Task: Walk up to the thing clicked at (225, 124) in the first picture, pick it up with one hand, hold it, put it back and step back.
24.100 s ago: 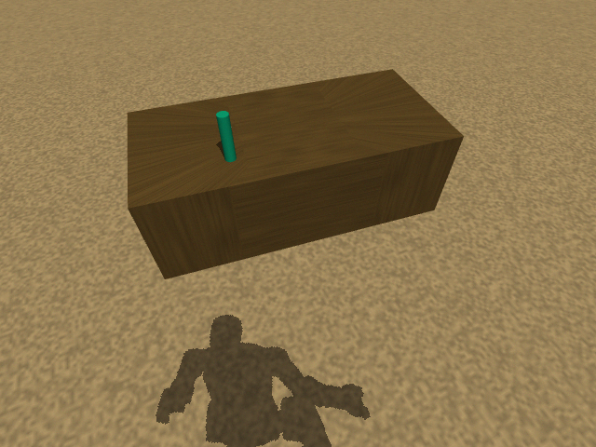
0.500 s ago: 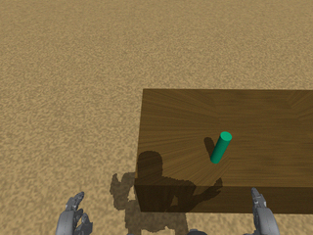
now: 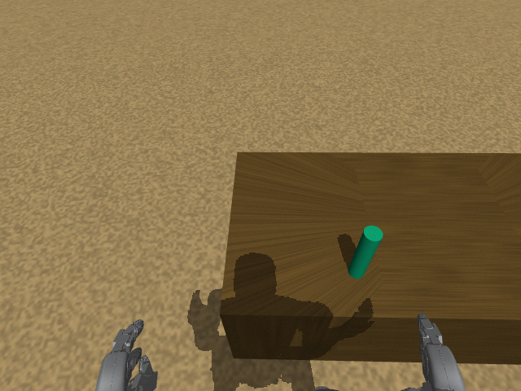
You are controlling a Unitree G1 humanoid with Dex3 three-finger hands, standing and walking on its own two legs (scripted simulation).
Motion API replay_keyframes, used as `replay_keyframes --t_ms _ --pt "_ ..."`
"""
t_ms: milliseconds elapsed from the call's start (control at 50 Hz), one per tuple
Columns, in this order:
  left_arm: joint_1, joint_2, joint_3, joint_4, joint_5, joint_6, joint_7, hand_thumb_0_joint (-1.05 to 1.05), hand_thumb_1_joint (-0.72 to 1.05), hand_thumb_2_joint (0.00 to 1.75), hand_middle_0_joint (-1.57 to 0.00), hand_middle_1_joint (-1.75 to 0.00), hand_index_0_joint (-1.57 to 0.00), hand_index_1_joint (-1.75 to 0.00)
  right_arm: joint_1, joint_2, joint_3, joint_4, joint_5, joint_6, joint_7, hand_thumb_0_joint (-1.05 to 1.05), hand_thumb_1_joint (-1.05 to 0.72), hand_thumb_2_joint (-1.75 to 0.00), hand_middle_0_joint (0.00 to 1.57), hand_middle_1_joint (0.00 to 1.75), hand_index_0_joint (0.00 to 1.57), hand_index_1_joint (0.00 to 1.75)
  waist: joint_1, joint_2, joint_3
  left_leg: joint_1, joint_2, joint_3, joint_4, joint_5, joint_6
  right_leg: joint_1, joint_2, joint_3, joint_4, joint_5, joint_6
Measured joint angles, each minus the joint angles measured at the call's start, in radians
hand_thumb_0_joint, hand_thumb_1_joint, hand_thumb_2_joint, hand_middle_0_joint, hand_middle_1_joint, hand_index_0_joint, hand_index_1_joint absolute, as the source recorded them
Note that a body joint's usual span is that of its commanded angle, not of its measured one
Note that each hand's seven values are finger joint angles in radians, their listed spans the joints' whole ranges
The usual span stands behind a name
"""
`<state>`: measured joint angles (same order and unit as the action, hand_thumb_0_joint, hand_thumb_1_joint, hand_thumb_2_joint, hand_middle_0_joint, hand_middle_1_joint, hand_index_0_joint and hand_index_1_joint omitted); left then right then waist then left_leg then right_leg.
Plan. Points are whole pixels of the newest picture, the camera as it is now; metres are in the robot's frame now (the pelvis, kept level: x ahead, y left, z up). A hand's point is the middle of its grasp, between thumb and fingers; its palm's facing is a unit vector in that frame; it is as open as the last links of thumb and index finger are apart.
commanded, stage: home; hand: right
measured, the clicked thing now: (363, 254) +0.46 -0.23 -0.21
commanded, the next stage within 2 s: stand in 0.90 s
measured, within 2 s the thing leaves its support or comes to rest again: neither
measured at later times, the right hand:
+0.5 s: hand (393, 373) +0.17 -0.18 -0.06, palm faces +0.12 +0.95 -0.27, open 17.5 cm
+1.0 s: hand (393, 384) +0.16 -0.18 -0.07, palm faces +0.06 +0.95 -0.31, open 17.5 cm
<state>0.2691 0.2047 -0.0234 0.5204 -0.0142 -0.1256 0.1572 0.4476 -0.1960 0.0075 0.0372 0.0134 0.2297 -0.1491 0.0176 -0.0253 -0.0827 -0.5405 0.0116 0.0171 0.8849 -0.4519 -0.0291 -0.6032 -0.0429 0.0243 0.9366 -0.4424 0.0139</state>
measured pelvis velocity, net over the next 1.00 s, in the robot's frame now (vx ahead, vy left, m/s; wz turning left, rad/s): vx -0.01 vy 0.01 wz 0.00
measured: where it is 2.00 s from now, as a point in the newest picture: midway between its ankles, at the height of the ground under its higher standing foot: outside the picture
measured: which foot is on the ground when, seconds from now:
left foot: down 0.00-1.00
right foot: down 0.00-1.00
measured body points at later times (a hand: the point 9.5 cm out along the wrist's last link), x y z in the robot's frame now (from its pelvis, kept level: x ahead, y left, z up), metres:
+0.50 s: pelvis +0.00 +0.00 +0.00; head +0.02 +0.00 +0.45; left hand +0.17 +0.25 -0.07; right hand +0.16 -0.23 -0.04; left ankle +0.00 +0.14 -0.69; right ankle +0.02 -0.12 -0.69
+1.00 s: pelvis -0.01 +0.01 +0.00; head +0.01 +0.01 +0.45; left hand +0.15 +0.25 -0.08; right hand +0.15 -0.23 -0.05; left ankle +0.00 +0.14 -0.69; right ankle +0.02 -0.12 -0.69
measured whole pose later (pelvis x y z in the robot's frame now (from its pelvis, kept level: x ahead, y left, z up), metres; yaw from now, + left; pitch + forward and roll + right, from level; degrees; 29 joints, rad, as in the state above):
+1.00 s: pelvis -0.01 +0.01 +0.00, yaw +0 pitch +4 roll +1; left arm 0.24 0.23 -0.02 0.58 0.05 -0.12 0.14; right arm 0.40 -0.21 0.02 0.15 -0.04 0.18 -0.11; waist 0.01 -0.01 -0.05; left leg -0.52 0.01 0.02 0.90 -0.45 -0.02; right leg -0.57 -0.04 0.02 0.92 -0.42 0.02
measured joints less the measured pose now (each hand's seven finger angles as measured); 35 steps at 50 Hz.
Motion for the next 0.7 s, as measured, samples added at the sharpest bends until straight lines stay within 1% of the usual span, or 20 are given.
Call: replay_keyframes --t_ms 280,480,700 --pt "0.004 0.0 0.003 0.004 0.002 -0.002 0.0 0.02 0.9 0.91 -0.21 -0.31 -0.2 -0.31 0.003 0.0 -0.001 -0.006 -0.001 0.016 0.001 -0.01 0.56 -0.04 0.05 0.04 0.05 0.05 -0.002 0.001 -0.008 0.002 -0.001 -0.001 -0.002 -0.006 0.0 0.001 -0.001 -0.001 0.0 -0.007 0.001" --pt "0.003 0.002 0.004 0.002 0.002 -0.002 -0.002 0.02 0.9 0.91 -0.21 -0.31 -0.2 -0.31 -0.005 0.005 0.001 0.003 -0.002 0.023 0.003 -0.01 0.56 -0.04 0.05 0.04 0.05 0.05 0.0 -0.002 -0.007 0.003 -0.003 0.002 -0.001 -0.005 0.006 0.006 -0.003 0.002 -0.006 -0.002 0.006" --pt "0.0 0.007 0.005 0.006 0.002 -0.002 0.007 0.02 0.9 0.91 -0.21 -0.31 -0.2 -0.31 -0.004 0.006 -0.001 0.004 0.001 0.031 0.006 -0.01 0.55 -0.05 0.05 0.04 0.05 0.05 0.0 -0.001 -0.002 -0.006 -0.003 0.007 0.01 -0.004 0.011 0.0 -0.003 0.007 -0.006 0.006 0.012"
